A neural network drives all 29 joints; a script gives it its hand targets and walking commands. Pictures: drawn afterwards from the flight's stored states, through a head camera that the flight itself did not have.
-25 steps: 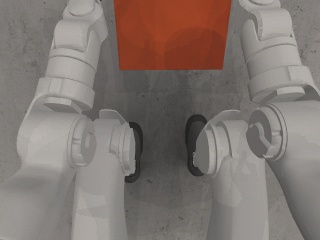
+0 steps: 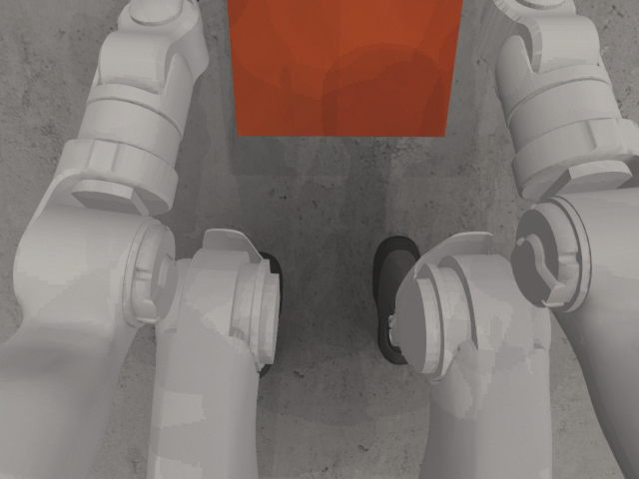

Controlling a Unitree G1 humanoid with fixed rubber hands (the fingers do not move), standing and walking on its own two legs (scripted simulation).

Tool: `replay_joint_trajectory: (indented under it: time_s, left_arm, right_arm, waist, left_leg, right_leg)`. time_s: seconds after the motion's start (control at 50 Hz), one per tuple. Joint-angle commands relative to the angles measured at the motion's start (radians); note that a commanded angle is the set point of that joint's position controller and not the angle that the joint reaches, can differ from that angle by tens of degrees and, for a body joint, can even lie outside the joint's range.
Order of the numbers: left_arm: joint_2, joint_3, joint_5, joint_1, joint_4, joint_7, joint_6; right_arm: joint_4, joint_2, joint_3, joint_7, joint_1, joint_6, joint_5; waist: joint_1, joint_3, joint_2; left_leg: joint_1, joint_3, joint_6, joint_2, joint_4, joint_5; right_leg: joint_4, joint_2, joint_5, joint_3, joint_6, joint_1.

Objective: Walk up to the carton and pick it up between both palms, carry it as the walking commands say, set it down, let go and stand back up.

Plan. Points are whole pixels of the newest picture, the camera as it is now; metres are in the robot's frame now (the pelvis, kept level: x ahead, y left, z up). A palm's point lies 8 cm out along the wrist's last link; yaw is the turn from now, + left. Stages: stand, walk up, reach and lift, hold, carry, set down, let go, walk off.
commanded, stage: set down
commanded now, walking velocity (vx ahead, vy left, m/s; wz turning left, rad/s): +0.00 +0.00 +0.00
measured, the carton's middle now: out of the picture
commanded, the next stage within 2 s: none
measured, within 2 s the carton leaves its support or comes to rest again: rests again in 0.66 s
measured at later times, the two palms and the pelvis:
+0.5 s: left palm out of the picture +0.55 +0.13 -0.18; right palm out of the picture +0.56 -0.16 -0.17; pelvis +0.01 +0.00 -0.01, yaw +0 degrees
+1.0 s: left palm out of the picture +0.56 +0.14 -0.19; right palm out of the picture +0.57 -0.16 -0.19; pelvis +0.03 +0.00 -0.01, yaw +0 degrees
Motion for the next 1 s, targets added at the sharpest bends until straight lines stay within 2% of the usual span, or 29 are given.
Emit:
replay_joint_trajectory:
  time_s: [0.0, 0.04, 0.08, 0.1, 0.12, 0.18, 0.22, 0.24, 0.26, 0.28, 0.3, 0.32, 0.34, 0.36, 0.42, 0.44, 0.52, 0.54, 0.6, 0.62, 0.64, 0.78, 0.8, 0.84, 0.86, 0.88, 0.92, 0.96, 0.98]
  left_arm:
    - [-0.969, -0.299, -0.071, -0.738, -0.326, -0.269, -0.084]
    - [-0.958, -0.286, -0.060, -0.746, -0.332, -0.272, -0.085]
    - [-0.962, -0.288, -0.053, -0.729, -0.316, -0.274, -0.084]
    - [-0.966, -0.268, -0.046, -0.724, -0.298, -0.278, -0.081]
    - [-0.991, -0.282, -0.054, -0.743, -0.340, -0.277, -0.085]
    - [-0.983, -0.268, -0.047, -0.695, -0.293, -0.284, -0.084]
    - [-0.967, -0.261, -0.046, -0.714, -0.299, -0.286, -0.085]
    - [-0.966, -0.261, -0.044, -0.702, -0.294, -0.288, -0.086]
    - [-0.961, -0.261, -0.045, -0.699, -0.275, -0.290, -0.087]
    - [-0.959, -0.254, -0.038, -0.662, -0.264, -0.292, -0.087]
    - [-0.967, -0.259, -0.039, -0.658, -0.261, -0.295, -0.089]
    - [-0.961, -0.253, -0.035, -0.661, -0.252, -0.294, -0.089]
    - [-0.966, -0.259, -0.035, -0.641, -0.251, -0.297, -0.091]
    - [-0.957, -0.253, -0.034, -0.632, -0.250, -0.298, -0.094]
    - [-0.954, -0.251, -0.032, -0.612, -0.237, -0.304, -0.096]
    - [-0.960, -0.252, -0.024, -0.598, -0.231, -0.305, -0.099]
    - [-0.960, -0.237, -0.006, -0.552, -0.189, -0.311, -0.102]
    - [-0.947, -0.237, 0.000, -0.541, -0.205, -0.310, -0.108]
    - [-0.951, -0.226, 0.019, -0.502, -0.185, -0.311, -0.111]
    - [-0.949, -0.227, 0.028, -0.485, -0.167, -0.312, -0.110]
    - [-0.949, -0.226, 0.022, -0.478, -0.184, -0.312, -0.113]
    - [-0.948, -0.222, 0.047, -0.417, -0.169, -0.311, -0.119]
    - [-0.937, -0.203, 0.044, -0.403, -0.156, -0.313, -0.117]
    - [-0.950, -0.200, 0.060, -0.380, -0.137, -0.315, -0.117]
    - [-0.968, -0.213, 0.047, -0.385, -0.167, -0.317, -0.120]
    - [-0.960, -0.215, 0.057, -0.361, -0.135, -0.317, -0.120]
    - [-0.964, -0.217, 0.051, -0.369, -0.145, -0.318, -0.119]
    - [-0.952, -0.204, 0.062, -0.369, -0.145, -0.316, -0.122]
    - [-0.953, -0.195, 0.069, -0.340, -0.130, -0.316, -0.119]
  right_arm:
    - [-0.239, 1.015, 0.216, 0.338, -0.526, -0.041, 0.064]
    - [-0.215, 1.005, 0.205, 0.349, -0.521, -0.041, 0.064]
    - [-0.206, 0.998, 0.196, 0.354, -0.522, -0.043, 0.055]
    - [-0.192, 0.994, 0.190, 0.358, -0.524, -0.043, 0.047]
    - [-0.209, 0.990, 0.194, 0.361, -0.522, -0.046, 0.054]
    - [-0.207, 0.994, 0.201, 0.364, -0.523, -0.047, 0.050]
    - [-0.168, 0.984, 0.186, 0.364, -0.501, -0.044, 0.040]
    - [-0.186, 0.991, 0.190, 0.364, -0.495, -0.049, 0.037]
    - [-0.182, 0.986, 0.188, 0.364, -0.496, -0.049, 0.035]
    - [-0.185, 0.987, 0.196, 0.364, -0.476, -0.049, 0.041]
    - [-0.159, 0.994, 0.185, 0.367, -0.452, -0.046, 0.029]
    - [-0.165, 1.008, 0.191, 0.366, -0.458, -0.048, 0.037]
    - [-0.172, 0.999, 0.199, 0.368, -0.446, -0.051, 0.040]
    - [-0.160, 0.995, 0.194, 0.367, -0.445, -0.051, 0.036]
    - [-0.151, 0.985, 0.182, 0.365, -0.421, -0.055, 0.029]
    - [-0.150, 1.001, 0.198, 0.364, -0.420, -0.056, 0.028]
    - [-0.142, 0.996, 0.185, 0.361, -0.379, -0.064, 0.014]
    - [-0.122, 0.992, 0.182, 0.362, -0.355, -0.060, 0.010]
    - [-0.122, 0.987, 0.177, 0.364, -0.338, -0.067, 0.001]
    - [-0.099, 0.979, 0.166, 0.363, -0.319, -0.066, -0.006]
    - [-0.102, 0.990, 0.169, 0.364, -0.302, -0.066, -0.008]
    - [-0.086, 0.989, 0.167, 0.370, -0.261, -0.073, -0.008]
    - [-0.093, 0.966, 0.167, 0.367, -0.276, -0.078, -0.007]
    - [-0.069, 0.963, 0.152, 0.367, -0.248, -0.080, -0.021]
    - [-0.083, 0.968, 0.161, 0.367, -0.221, -0.083, -0.017]
    - [-0.084, 0.981, 0.172, 0.369, -0.225, -0.083, -0.013]
    - [-0.083, 0.979, 0.169, 0.370, -0.224, -0.084, -0.010]
    - [-0.076, 0.964, 0.155, 0.370, -0.224, -0.087, -0.011]
    - [-0.080, 0.964, 0.166, 0.371, -0.216, -0.088, -0.010]
  waist:
    - [-0.031, -1.643, 0.054]
    - [-0.036, -1.609, 0.043]
    - [-0.036, -1.582, 0.071]
    - [-0.033, -1.534, 0.040]
    - [-0.037, -1.567, 0.071]
    - [-0.032, -1.524, 0.045]
    - [-0.047, -1.485, 0.034]
    - [-0.040, -1.483, 0.037]
    - [-0.052, -1.467, 0.039]
    - [-0.029, -1.461, 0.031]
    - [-0.048, -1.444, 0.039]
    - [-0.029, -1.423, 0.028]
    - [-0.043, -1.426, 0.025]
    - [-0.025, -1.408, 0.027]
    - [-0.039, -1.366, 0.036]
    - [-0.020, -1.349, 0.032]
    - [-0.031, -1.266, 0.023]
    - [-0.019, -1.259, 0.031]
    - [-0.016, -1.234, 0.029]
    - [-0.038, -1.211, 0.036]
    - [-0.033, -1.220, 0.020]
    - [-0.015, -1.174, 0.049]
    - [-0.022, -1.158, 0.023]
    - [-0.022, -1.133, 0.046]
    - [-0.035, -1.161, 0.038]
    - [-0.017, -1.141, 0.040]
    - [-0.029, -1.152, 0.033]
    - [-0.021, -1.125, 0.054]
    - [-0.013, -1.124, 0.039]
  left_leg:
    - [0.639, 0.029, -0.004, -0.035, -0.228, 0.464]
    - [0.621, 0.023, 0.003, -0.035, -0.227, 0.433]
    - [0.611, 0.029, -0.005, -0.034, -0.223, 0.428]
    - [0.591, 0.016, 0.001, -0.036, -0.232, 0.417]
    - [0.607, 0.024, -0.006, -0.037, -0.214, 0.443]
    - [0.579, 0.021, -0.002, -0.039, -0.212, 0.445]
    - [0.554, 0.021, -0.001, -0.040, -0.209, 0.424]
    - [0.540, 0.024, 0.000, -0.044, -0.208, 0.435]
    - [0.530, 0.020, 0.002, -0.041, -0.207, 0.430]
    - [0.540, 0.018, 0.001, -0.043, -0.210, 0.450]
    - [0.534, 0.021, -0.003, -0.046, -0.208, 0.439]
    - [0.514, 0.023, 0.000, -0.047, -0.205, 0.442]
    - [0.499, 0.019, 0.002, -0.047, -0.194, 0.448]
    - [0.506, 0.019, 0.002, -0.048, -0.197, 0.463]
    - [0.469, 0.017, 0.002, -0.051, -0.195, 0.451]
    - [0.447, 0.025, 0.000, -0.055, -0.191, 0.457]
    - [0.388, 0.017, 0.002, -0.052, -0.185, 0.459]
    - [0.395, 0.014, 0.004, -0.052, -0.184, 0.465]
    - [0.378, 0.005, 0.002, -0.051, -0.182, 0.473]
    - [0.374, -0.005, 0.001, -0.046, -0.188, 0.472]
    - [0.376, 0.001, 0.001, -0.053, -0.180, 0.479]
    - [0.368, 0.004, -0.001, -0.051, -0.173, 0.503]
    - [0.348, -0.011, 0.006, -0.052, -0.172, 0.495]
    - [0.340, -0.011, -0.004, -0.049, -0.174, 0.505]
    - [0.357, -0.001, -0.005, -0.056, -0.158, 0.524]
    - [0.353, -0.007, -0.004, -0.053, -0.164, 0.538]
    - [0.361, -0.014, -0.002, -0.048, -0.156, 0.537]
    - [0.351, -0.021, -0.002, -0.047, -0.161, 0.538]
    - [0.356, -0.018, -0.001, -0.048, -0.157, 0.551]
  right_leg:
    - [-0.126, 0.079, 0.400, -0.056, -0.037, 0.647]
    - [-0.113, 0.075, 0.368, -0.066, -0.034, 0.612]
    - [-0.114, 0.073, 0.359, -0.055, -0.040, 0.602]
    - [-0.112, 0.073, 0.339, -0.066, -0.036, 0.577]
    - [-0.109, 0.072, 0.363, -0.056, -0.043, 0.583]
    - [-0.108, 0.073, 0.374, -0.055, -0.036, 0.593]
    - [-0.105, 0.069, 0.361, -0.059, -0.034, 0.577]
    - [-0.108, 0.073, 0.373, -0.053, -0.036, 0.586]
    - [-0.111, 0.074, 0.379, -0.049, -0.032, 0.589]
    - [-0.096, 0.071, 0.389, -0.057, -0.030, 0.591]
    - [-0.106, 0.073, 0.378, -0.053, -0.037, 0.583]
    - [-0.106, 0.074, 0.390, -0.051, -0.033, 0.584]
    - [-0.097, 0.075, 0.399, -0.048, -0.031, 0.577]
    - [-0.096, 0.075, 0.402, -0.048, -0.030, 0.574]
    - [-0.095, 0.077, 0.404, -0.043, -0.033, 0.571]
    - [-0.105, 0.079, 0.417, -0.032, -0.030, 0.579]
    - [-0.101, 0.083, 0.433, -0.023, -0.028, 0.569]
    - [-0.094, 0.083, 0.429, -0.020, -0.028, 0.547]
    - [-0.088, 0.088, 0.424, -0.019, -0.028, 0.510]
    - [-0.084, 0.085, 0.430, -0.021, -0.027, 0.511]
    - [-0.082, 0.086, 0.435, -0.022, -0.029, 0.520]
    - [-0.078, 0.089, 0.459, -0.010, -0.027, 0.488]
    - [-0.067, 0.085, 0.445, -0.018, -0.024, 0.473]
    - [-0.063, 0.087, 0.451, -0.014, -0.025, 0.456]
    - [-0.064, 0.089, 0.472, -0.016, -0.029, 0.483]
    - [-0.060, 0.091, 0.480, -0.016, -0.023, 0.464]
    - [-0.053, 0.087, 0.470, -0.016, -0.024, 0.459]
    - [-0.048, 0.087, 0.466, -0.013, -0.023, 0.439]
    - [-0.051, 0.089, 0.474, -0.018, -0.021, 0.440]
